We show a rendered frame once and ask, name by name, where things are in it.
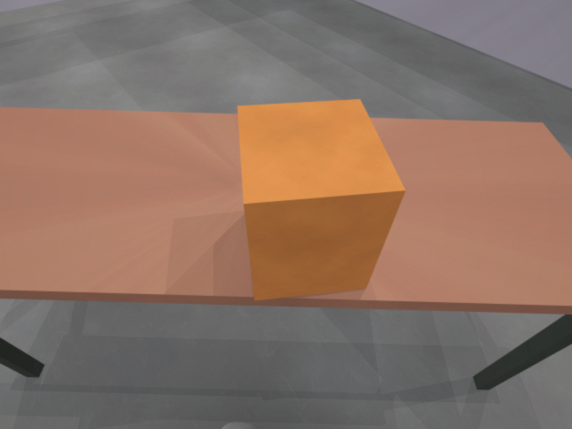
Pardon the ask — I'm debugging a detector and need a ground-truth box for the carton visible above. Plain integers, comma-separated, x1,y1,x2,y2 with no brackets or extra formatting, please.
237,99,406,300

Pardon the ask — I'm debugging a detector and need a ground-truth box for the table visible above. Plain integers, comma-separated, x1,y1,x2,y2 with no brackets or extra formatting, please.
0,107,572,390

